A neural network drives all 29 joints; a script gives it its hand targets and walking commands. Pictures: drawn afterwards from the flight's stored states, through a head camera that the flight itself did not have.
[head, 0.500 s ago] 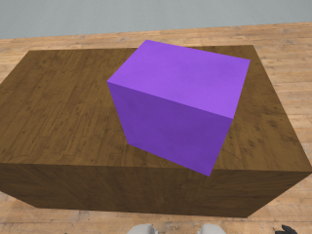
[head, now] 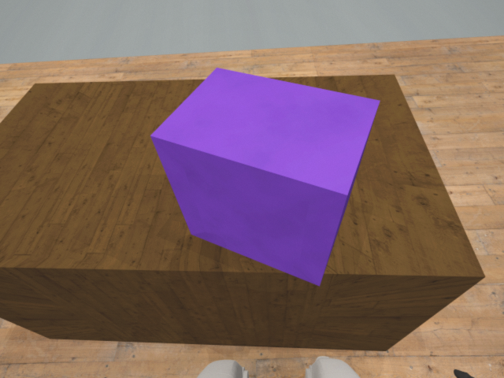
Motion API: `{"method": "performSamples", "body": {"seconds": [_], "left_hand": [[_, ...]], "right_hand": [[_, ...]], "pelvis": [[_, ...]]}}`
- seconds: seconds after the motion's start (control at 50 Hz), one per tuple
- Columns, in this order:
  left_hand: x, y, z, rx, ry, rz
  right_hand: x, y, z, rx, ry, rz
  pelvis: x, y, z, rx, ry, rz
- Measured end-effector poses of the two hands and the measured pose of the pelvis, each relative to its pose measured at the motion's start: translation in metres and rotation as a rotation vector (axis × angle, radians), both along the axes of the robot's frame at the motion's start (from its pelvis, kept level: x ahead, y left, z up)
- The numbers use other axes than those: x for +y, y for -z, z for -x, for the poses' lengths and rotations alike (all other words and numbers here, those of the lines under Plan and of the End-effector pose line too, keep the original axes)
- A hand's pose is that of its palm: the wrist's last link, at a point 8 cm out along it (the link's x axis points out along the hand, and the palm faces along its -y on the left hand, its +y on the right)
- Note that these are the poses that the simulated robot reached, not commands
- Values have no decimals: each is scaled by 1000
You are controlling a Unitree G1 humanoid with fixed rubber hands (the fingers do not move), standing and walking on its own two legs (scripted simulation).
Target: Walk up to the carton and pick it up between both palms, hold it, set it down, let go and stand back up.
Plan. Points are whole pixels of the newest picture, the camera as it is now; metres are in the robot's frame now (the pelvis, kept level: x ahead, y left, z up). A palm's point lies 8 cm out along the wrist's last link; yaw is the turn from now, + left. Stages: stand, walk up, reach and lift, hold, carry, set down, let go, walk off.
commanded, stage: walk up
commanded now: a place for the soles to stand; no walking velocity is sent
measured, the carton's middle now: (269, 179) +0.44 +0.01 +0.05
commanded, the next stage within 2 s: reach and lift in 1.12 s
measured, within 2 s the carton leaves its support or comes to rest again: neither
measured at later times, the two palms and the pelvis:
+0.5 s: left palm out of the picture +0.08 +0.32 -0.10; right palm out of the picture +0.12 -0.30 -0.09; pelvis +0.02 +0.02 +0.01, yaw +1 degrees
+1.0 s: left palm out of the picture +0.07 +0.32 -0.09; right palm out of the picture +0.14 -0.30 -0.09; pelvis +0.02 +0.01 +0.01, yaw +1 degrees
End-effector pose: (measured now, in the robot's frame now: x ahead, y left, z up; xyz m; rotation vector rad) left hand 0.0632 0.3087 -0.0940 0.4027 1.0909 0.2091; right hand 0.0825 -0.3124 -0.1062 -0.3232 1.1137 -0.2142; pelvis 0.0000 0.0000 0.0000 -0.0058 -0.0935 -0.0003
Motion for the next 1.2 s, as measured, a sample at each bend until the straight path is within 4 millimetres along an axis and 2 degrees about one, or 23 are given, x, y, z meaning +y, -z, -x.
{"method": "performSamples", "body": {"seconds": [0.1, 0.18, 0.24, 0.3, 0.38, 0.5, 0.62, 0.72, 1.06, 1.14, 1.2], "left_hand": [[16, -11, 5, -13, -13, -38], [26, -9, 8, 0, -38, -33], [26, -8, 3, 8, -43, -19], [18, -2, -4, 7, -34, 4], [10, 4, -10, -3, -21, 27], [14, 6, -13, 9, -24, 33], [10, 4, -17, 10, -18, 28], [14, 2, -13, 13, -20, 20], [10, -2, -9, 9, -22, 9], [4, -1, -12, 26, -26, 10], [-2, 7, -25, 104, -54, 5]], "right_hand": [[15, 9, -16, -39, -22, -30], [26, 9, -8, -26, -29, -29], [23, 2, 0, -4, -18, -14], [14, -5, -1, 7, -11, 9], [8, -13, -16, -9, -15, 31], [13, -20, -42, -64, -37, 36], [11, -20, -58, -82, -39, 30], [17, -19, -69, -97, -49, 21], [11, -15, -49, -79, -35, 10], [4, -14, -44, -84, -35, 17], [-3, -4, -48, -109, -59, 7]], "pelvis": [[10, 2, 2, 1, -10, 13], [19, 1, 0, 1, -25, 10], [20, -3, -5, 13, -24, 10], [16, -4, -11, 26, -20, 3], [12, -4, -14, 28, -18, 5], [16, -5, -19, 35, -20, 8], [12, -5, -22, 41, -16, 7], [15, -5, -20, 38, -20, 6], [10, -6, -14, 31, -17, 4], [4, -6, -14, 29, -12, 2], [-1, 3, -8, -2, -12, -5]]}}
